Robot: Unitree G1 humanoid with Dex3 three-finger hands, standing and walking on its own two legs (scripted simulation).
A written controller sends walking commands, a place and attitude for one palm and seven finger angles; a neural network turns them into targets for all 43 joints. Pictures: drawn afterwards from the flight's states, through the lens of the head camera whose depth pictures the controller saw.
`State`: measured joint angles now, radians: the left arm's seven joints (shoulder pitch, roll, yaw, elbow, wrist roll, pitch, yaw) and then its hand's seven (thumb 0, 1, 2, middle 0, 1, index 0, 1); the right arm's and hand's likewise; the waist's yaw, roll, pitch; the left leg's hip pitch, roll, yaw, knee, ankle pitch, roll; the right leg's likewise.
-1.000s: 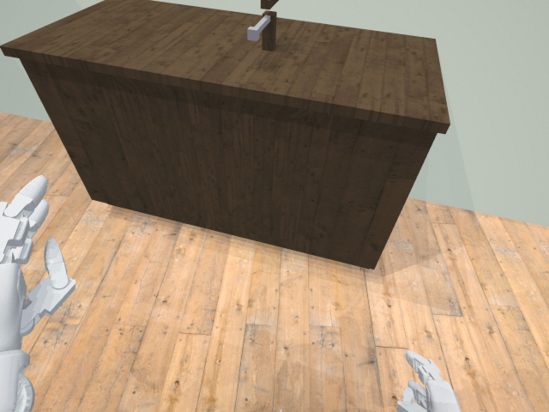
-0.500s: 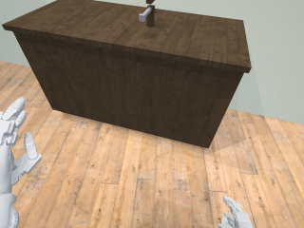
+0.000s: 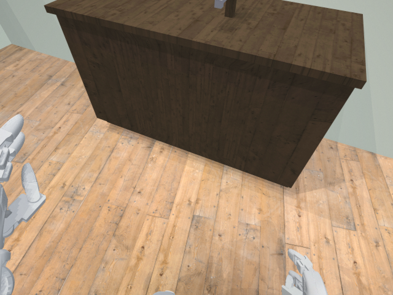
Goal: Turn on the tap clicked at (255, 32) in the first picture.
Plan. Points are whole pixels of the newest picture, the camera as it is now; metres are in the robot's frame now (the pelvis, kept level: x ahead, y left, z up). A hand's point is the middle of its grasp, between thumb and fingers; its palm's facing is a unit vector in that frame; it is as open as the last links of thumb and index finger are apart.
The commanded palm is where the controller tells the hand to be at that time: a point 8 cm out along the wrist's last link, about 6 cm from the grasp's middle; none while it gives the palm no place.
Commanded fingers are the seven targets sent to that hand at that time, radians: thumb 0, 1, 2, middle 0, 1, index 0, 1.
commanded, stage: walk to a spot facing it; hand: left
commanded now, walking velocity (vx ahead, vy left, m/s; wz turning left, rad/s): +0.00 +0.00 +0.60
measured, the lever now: (219, 3) +1.05 -0.03 +0.15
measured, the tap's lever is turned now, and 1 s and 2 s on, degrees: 0 0 0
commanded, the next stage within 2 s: turn to face it in 1.52 s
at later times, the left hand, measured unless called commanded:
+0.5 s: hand out of the picture +0.11 +0.30 +0.19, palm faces +0.69 -0.62 -0.37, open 7.4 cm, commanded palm +0.05 +0.32 +0.19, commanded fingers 0.00 0.90 0.90 -0.20 -0.30 -0.20 -0.30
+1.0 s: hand out of the picture +0.12 +0.37 +0.18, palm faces +0.85 -0.39 -0.36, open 7.4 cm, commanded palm +0.05 +0.37 +0.19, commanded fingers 0.00 0.90 0.90 -0.20 -0.30 -0.20 -0.30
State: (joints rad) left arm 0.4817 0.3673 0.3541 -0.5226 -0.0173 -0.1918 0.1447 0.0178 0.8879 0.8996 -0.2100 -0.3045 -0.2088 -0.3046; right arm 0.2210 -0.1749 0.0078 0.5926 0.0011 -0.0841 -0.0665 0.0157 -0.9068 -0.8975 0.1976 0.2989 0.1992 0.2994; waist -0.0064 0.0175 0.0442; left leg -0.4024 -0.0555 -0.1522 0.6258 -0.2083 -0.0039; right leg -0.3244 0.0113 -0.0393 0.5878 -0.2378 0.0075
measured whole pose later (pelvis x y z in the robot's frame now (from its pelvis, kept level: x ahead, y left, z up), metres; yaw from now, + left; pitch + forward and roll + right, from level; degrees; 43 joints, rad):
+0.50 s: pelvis +0.00 +0.01 +0.01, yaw +21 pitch -1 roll -3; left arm 0.48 0.35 0.35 -0.52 -0.01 -0.20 0.15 0.02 0.89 0.90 -0.21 -0.30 -0.21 -0.30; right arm 0.26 -0.13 0.03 0.62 0.00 -0.11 -0.06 0.01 -0.91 -0.90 0.20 0.30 0.20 0.30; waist 0.01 0.02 0.00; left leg -0.29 0.02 -0.10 0.55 -0.25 0.02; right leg -0.42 -0.04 -0.08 0.90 -0.43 0.06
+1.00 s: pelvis +0.08 +0.05 -0.01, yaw +35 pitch -1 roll +1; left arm 0.41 0.38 0.38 -0.57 -0.02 -0.21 0.21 0.02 0.89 0.90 -0.21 -0.30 -0.21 -0.30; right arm 0.18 -0.24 -0.06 0.57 0.00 -0.07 -0.08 0.02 -0.91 -0.90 0.19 0.30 0.20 0.30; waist 0.02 -0.06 0.09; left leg -0.37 0.05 0.17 0.66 -0.23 0.04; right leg -0.30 -0.17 -0.12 0.99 -0.52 0.04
